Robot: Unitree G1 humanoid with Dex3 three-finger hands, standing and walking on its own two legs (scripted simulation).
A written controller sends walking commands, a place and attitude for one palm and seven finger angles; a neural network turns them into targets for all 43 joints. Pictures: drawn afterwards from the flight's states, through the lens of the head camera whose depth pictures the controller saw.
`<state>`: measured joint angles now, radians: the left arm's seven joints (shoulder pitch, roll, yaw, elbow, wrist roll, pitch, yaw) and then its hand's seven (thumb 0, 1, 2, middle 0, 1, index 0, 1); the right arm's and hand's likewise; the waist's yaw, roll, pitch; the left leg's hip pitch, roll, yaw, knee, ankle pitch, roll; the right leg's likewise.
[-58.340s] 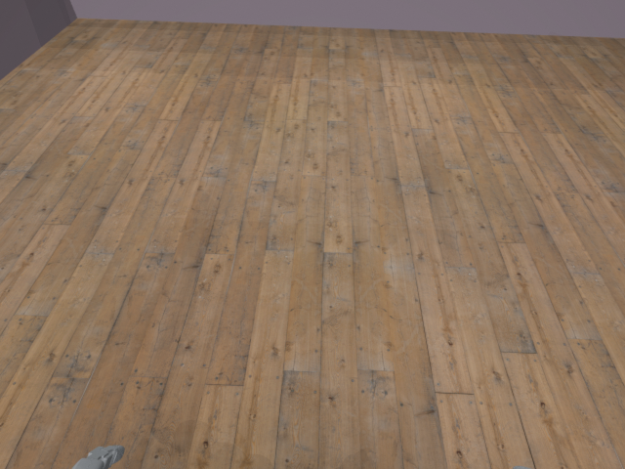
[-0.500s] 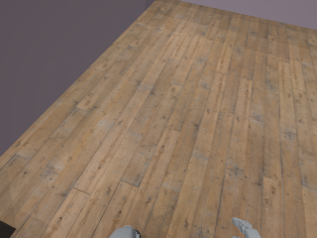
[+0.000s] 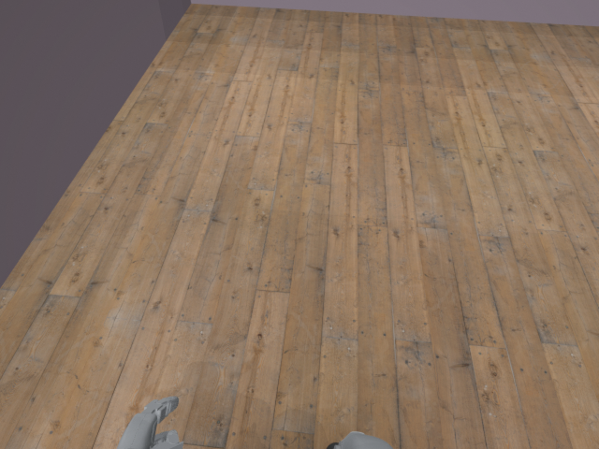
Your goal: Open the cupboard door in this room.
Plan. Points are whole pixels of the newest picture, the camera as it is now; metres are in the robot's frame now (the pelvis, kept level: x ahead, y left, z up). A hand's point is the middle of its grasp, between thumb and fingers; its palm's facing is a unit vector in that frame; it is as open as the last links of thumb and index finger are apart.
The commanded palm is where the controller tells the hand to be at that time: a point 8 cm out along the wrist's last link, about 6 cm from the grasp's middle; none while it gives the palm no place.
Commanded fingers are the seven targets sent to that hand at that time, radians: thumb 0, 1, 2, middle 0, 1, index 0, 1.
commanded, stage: walk to a spot facing it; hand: left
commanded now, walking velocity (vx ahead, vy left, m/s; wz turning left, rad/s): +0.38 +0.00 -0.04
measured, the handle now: out of the picture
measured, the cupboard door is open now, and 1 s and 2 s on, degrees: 48 48 48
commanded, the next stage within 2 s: turn to face it in 0.38 s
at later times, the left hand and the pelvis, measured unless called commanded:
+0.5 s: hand (179, 413) +0.20 +0.20 -0.18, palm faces +0.06 -0.99 -0.13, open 7.3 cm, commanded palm none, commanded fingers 0.00 0.90 0.90 -0.20 -0.30 -0.20 -0.30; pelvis +0.25 +0.03 +0.00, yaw -1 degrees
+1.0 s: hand (195, 279) +0.42 +0.20 -0.15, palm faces +0.29 -0.94 -0.20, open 7.3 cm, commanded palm none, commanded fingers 0.00 0.90 0.90 -0.20 -0.30 -0.20 -0.30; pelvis +0.38 +0.00 +0.02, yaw +16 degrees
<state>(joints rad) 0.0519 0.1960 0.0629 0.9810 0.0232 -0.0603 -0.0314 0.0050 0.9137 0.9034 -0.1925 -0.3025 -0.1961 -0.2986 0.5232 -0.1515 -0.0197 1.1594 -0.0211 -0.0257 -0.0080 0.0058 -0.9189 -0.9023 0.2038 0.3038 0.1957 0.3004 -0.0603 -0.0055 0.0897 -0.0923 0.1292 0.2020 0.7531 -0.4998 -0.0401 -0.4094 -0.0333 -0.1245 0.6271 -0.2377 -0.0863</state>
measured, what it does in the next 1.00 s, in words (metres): walks ahead, turning left: left foot, then right foot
